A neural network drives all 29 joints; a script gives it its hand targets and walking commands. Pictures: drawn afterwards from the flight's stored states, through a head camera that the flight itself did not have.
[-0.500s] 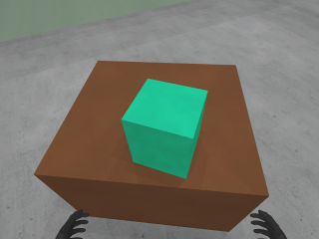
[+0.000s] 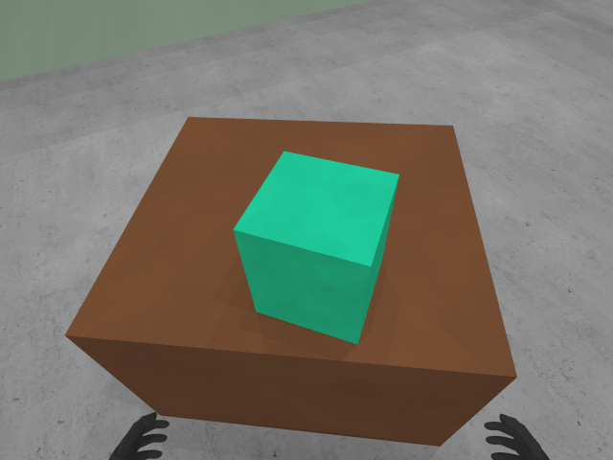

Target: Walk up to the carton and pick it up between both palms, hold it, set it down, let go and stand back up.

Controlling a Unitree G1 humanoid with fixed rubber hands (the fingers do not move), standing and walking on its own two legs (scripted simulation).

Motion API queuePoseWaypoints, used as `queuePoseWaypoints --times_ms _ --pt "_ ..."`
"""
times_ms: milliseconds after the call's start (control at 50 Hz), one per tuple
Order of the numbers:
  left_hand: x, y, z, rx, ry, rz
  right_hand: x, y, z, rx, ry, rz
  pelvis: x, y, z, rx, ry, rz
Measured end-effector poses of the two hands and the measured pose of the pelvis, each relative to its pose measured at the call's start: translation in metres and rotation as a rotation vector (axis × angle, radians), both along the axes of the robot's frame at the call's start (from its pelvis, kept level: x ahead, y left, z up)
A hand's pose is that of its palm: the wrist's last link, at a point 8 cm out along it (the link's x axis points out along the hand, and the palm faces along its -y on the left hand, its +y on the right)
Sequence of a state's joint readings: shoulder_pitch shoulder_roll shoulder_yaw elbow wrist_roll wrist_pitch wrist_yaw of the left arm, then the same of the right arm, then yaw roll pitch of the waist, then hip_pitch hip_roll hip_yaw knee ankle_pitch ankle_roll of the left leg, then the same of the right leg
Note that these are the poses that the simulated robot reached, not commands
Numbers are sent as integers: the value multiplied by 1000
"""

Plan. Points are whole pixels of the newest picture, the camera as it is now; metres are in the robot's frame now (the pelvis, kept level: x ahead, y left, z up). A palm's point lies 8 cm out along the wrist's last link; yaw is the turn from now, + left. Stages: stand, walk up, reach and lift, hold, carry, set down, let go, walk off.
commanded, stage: stand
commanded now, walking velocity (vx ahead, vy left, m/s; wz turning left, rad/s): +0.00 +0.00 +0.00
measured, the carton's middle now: (321, 249) +0.48 +0.01 -0.07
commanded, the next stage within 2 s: walk up in 0.04 s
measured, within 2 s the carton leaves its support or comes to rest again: neither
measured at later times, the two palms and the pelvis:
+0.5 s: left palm out of the picture +0.04 +0.36 -0.09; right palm out of the picture +0.13 -0.26 -0.08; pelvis +0.01 +0.04 -0.01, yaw +1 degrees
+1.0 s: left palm out of the picture +0.11 +0.43 -0.09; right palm out of the picture +0.08 -0.20 -0.12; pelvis +0.03 +0.12 -0.01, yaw -2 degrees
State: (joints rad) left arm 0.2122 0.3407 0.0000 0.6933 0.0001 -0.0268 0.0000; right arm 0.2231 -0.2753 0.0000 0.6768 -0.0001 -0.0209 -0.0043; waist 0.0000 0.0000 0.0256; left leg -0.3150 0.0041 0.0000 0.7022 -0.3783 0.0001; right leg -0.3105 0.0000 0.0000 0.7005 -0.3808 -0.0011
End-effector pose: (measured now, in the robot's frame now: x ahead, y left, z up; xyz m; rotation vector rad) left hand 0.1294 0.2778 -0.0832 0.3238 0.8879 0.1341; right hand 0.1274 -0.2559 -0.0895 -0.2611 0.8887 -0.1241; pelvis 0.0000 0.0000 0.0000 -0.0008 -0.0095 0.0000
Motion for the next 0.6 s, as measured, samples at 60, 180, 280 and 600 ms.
queuePoseWaypoints --times_ms 60,180,280,600 --pt "-2 1 -1 1 6 2 -2 -1 -1 -1 6 -2 -1 0 0 0 -1 0" --pt "-6 1 -2 1 15 6 -6 -2 -2 -4 15 -5 -3 0 0 0 -4 0" --pt "-10 2 -3 2 19 10 -11 -3 -3 -3 22 -5 -5 0 0 0 -7 0" --pt "-92 124 -23 111 241 42 0 25 7 -107 55 10 11 77 -12 -52 -45 8"
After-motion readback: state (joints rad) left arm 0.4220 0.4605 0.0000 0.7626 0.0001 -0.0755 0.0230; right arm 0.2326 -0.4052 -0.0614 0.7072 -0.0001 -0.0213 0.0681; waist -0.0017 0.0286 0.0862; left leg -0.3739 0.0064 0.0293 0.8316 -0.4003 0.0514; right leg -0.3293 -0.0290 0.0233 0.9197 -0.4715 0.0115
